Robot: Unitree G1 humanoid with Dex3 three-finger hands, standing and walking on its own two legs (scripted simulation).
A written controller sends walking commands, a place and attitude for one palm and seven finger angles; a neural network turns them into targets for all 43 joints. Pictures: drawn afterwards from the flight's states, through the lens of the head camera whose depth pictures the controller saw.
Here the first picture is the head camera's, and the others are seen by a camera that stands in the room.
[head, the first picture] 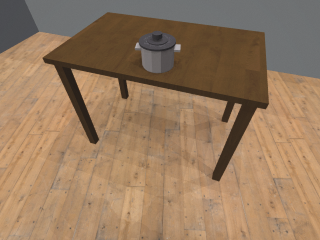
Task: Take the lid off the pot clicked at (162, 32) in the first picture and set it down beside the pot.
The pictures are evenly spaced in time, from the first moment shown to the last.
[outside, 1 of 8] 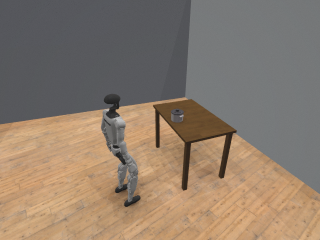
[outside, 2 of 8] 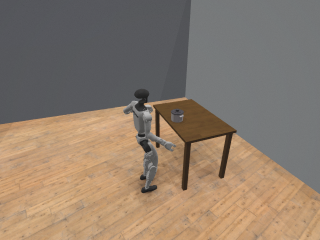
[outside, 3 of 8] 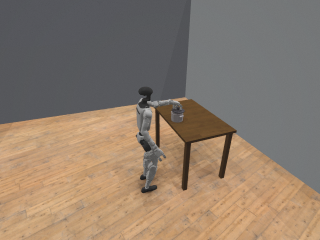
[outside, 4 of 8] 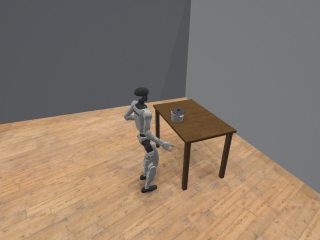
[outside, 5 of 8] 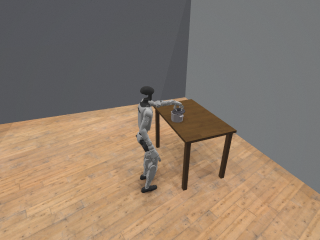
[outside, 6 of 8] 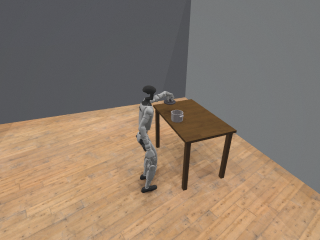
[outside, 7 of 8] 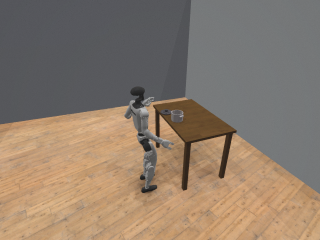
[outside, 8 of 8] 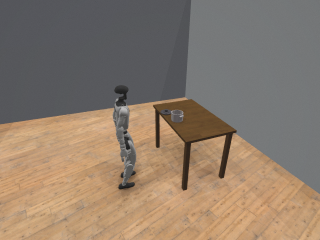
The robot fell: no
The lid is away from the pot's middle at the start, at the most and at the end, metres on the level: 0.00 0.25 0.25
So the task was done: no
